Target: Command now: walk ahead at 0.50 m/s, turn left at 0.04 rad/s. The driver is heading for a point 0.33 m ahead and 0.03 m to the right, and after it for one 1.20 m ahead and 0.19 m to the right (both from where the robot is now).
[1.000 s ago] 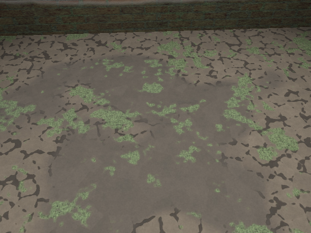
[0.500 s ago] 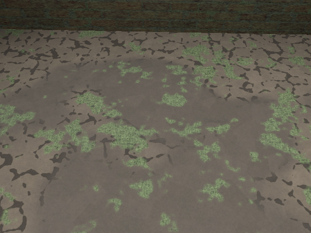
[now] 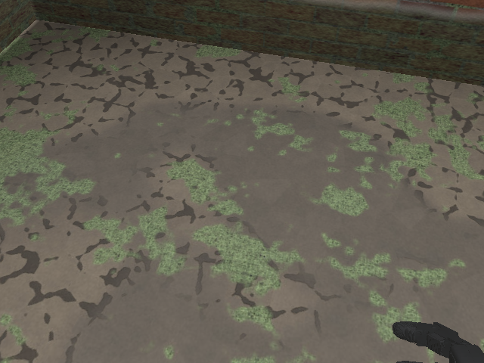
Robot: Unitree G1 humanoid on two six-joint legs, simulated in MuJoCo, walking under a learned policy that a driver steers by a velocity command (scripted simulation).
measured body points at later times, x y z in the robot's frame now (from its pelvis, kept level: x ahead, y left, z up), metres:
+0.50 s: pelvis +0.27 +0.01 +0.01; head +0.30 +0.01 +0.46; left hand +0.49 +0.21 -0.11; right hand +0.22 -0.25 -0.13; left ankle +0.16 +0.11 -0.73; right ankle +0.44 -0.16 -0.68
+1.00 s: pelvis +0.55 -0.08 +0.01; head +0.58 -0.10 +0.46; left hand +0.67 +0.16 -0.11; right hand +0.67 -0.38 -0.08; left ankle +0.78 +0.01 -0.68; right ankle +0.45 -0.14 -0.73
